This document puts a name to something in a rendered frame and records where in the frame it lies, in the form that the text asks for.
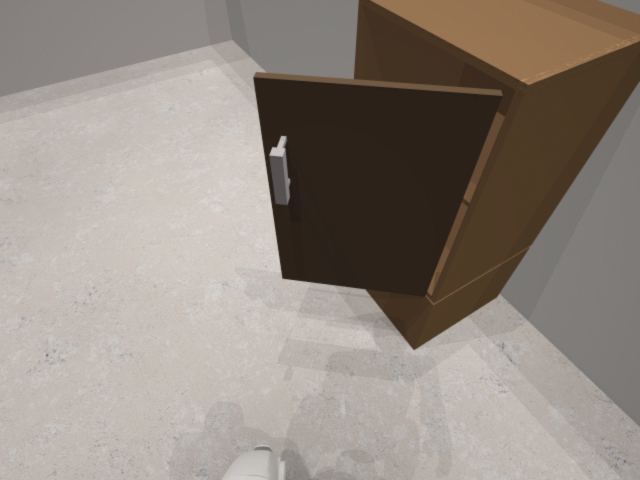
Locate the left robot thigh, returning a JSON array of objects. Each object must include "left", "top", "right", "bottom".
[{"left": 221, "top": 450, "right": 286, "bottom": 480}]

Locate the cupboard door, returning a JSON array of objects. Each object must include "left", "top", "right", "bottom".
[{"left": 253, "top": 72, "right": 503, "bottom": 297}]

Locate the handle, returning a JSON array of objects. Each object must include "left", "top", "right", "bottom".
[{"left": 269, "top": 136, "right": 290, "bottom": 205}]

